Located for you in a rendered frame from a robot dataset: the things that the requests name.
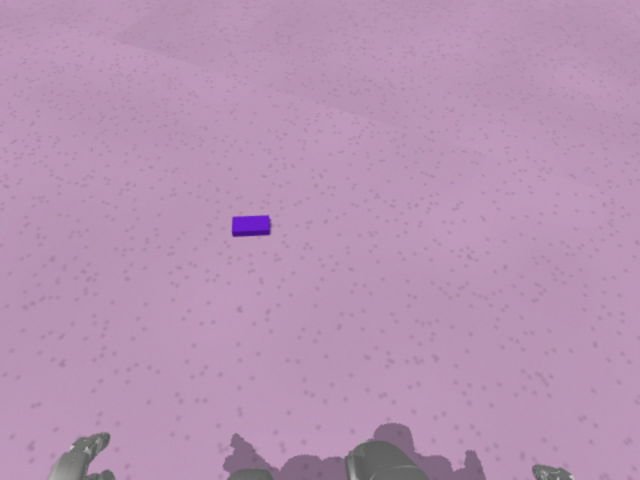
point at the small box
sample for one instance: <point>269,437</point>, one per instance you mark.
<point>250,226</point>

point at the left robot hand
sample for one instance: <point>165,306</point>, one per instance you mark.
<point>74,465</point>

